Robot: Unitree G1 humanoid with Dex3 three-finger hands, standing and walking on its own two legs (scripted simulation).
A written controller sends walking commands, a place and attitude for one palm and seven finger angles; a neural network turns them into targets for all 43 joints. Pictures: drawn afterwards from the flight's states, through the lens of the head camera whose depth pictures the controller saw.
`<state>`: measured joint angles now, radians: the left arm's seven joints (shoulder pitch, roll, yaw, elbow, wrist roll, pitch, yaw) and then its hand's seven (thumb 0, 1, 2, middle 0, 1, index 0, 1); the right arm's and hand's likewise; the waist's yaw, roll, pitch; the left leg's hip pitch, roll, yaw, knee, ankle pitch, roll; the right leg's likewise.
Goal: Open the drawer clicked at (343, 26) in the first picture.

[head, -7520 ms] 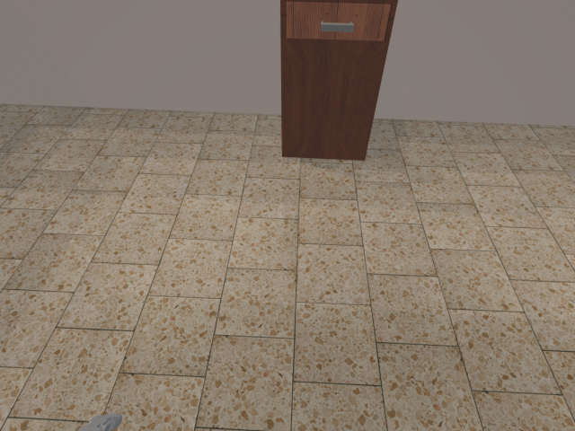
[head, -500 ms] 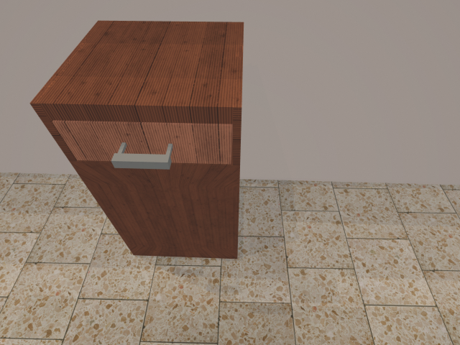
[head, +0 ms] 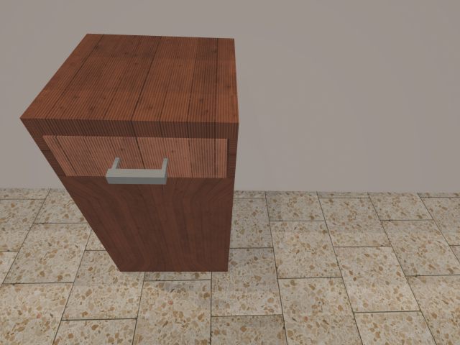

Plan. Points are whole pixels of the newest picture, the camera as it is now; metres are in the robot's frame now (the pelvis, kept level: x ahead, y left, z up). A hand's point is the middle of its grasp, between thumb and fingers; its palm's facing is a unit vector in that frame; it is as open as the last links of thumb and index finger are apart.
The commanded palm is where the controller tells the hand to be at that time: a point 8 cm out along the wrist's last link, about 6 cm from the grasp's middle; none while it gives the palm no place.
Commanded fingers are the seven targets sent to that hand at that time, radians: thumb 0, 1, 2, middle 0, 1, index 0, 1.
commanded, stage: look again from close up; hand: left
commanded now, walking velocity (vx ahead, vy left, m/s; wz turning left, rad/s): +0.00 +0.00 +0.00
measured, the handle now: (139, 169) +0.51 +0.26 -0.04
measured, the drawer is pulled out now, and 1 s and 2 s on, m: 0.00 0.00 0.00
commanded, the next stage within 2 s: raise the hand with hooked fingers in 0.62 s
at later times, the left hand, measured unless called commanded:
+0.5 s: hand out of the picture +0.01 +0.18 -0.18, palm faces +0.04 -0.98 -0.19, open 7.3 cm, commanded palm none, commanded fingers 0.00 0.90 0.90 -0.20 -0.30 -0.20 -0.30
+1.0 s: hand (105, 332) +0.15 +0.21 -0.03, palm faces +0.07 -0.48 -0.87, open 7.9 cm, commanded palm +0.07 +0.24 -0.04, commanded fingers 0.00 0.55 0.75 -0.23 -0.53 -0.23 -0.53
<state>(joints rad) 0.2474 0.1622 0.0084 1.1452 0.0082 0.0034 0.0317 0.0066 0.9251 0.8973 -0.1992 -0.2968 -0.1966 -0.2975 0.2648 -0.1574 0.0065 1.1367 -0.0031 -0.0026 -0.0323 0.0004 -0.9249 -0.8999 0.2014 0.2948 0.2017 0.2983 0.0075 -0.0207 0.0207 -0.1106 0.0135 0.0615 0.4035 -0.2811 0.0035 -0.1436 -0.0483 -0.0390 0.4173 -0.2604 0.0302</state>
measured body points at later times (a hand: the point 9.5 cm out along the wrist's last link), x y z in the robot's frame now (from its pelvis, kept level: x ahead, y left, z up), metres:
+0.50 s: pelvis -0.03 +0.01 -0.01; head -0.05 +0.02 +0.44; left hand +0.01 +0.23 -0.17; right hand +0.02 -0.23 -0.15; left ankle -0.04 +0.11 -0.74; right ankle -0.02 -0.14 -0.74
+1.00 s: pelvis -0.08 +0.01 -0.03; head -0.09 -0.02 +0.42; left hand +0.14 +0.23 +0.02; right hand +0.08 -0.23 -0.13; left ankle -0.04 +0.11 -0.74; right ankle -0.02 -0.13 -0.74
